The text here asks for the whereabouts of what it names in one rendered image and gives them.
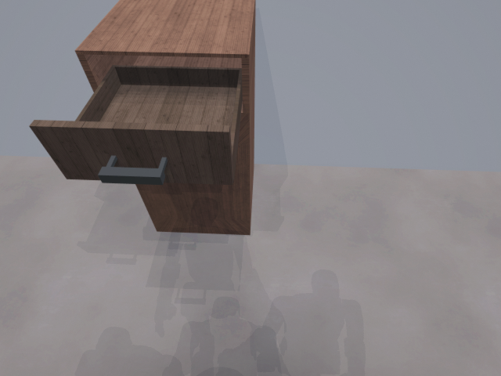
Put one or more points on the cabinet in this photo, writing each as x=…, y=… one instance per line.
x=186, y=33

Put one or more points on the handle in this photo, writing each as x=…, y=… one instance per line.
x=149, y=176

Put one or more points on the drawer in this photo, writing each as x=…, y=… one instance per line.
x=190, y=115

